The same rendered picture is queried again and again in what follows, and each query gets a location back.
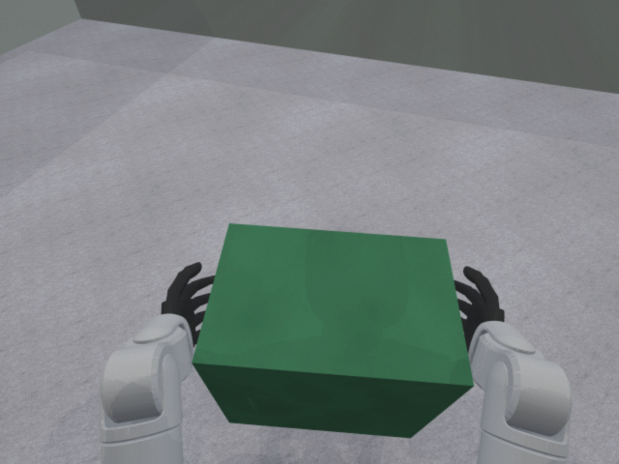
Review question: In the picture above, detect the robot right forearm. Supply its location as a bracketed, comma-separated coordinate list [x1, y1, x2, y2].
[468, 321, 573, 464]

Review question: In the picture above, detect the left robot hand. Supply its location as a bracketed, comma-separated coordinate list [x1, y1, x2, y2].
[161, 262, 215, 348]

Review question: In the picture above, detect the robot left forearm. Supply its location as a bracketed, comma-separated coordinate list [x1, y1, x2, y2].
[100, 314, 193, 464]

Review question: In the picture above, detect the right robot hand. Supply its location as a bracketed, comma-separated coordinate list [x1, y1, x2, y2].
[454, 266, 505, 352]

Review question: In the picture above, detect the carton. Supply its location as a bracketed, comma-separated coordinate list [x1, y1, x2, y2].
[192, 223, 474, 438]

